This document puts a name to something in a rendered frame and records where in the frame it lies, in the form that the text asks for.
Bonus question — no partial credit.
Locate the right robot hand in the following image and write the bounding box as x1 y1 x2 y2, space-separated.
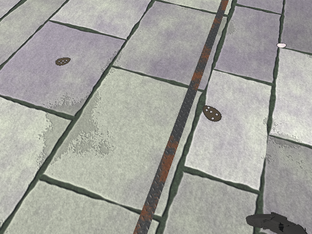
246 212 307 234

